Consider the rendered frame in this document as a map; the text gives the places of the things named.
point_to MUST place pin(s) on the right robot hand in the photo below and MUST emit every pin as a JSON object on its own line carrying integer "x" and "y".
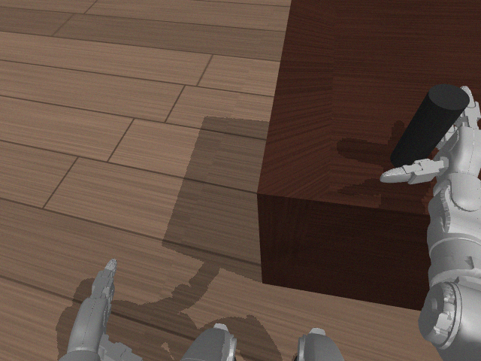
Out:
{"x": 459, "y": 152}

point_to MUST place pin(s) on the left robot hand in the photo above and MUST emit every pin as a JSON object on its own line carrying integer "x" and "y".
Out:
{"x": 89, "y": 329}

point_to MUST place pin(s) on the can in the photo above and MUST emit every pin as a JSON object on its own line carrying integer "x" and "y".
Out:
{"x": 441, "y": 107}

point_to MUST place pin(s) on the right robot arm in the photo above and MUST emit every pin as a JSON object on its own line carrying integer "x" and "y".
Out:
{"x": 451, "y": 316}

